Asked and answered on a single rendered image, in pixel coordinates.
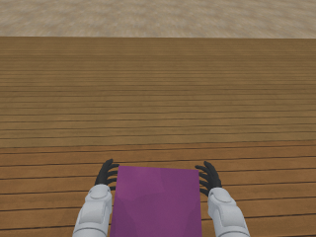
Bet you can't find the right robot forearm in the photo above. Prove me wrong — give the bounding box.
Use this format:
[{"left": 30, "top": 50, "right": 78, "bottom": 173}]
[{"left": 207, "top": 187, "right": 251, "bottom": 237}]

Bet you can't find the left robot hand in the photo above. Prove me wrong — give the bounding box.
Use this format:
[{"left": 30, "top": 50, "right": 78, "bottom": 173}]
[{"left": 94, "top": 158, "right": 119, "bottom": 191}]

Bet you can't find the carton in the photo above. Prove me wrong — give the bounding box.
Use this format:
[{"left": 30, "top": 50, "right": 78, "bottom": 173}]
[{"left": 110, "top": 165, "right": 202, "bottom": 237}]

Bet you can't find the right robot hand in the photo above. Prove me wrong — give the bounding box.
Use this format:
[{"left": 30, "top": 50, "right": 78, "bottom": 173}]
[{"left": 195, "top": 161, "right": 222, "bottom": 197}]

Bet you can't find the left robot forearm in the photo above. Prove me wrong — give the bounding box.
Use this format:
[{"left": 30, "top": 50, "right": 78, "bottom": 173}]
[{"left": 72, "top": 184, "right": 113, "bottom": 237}]

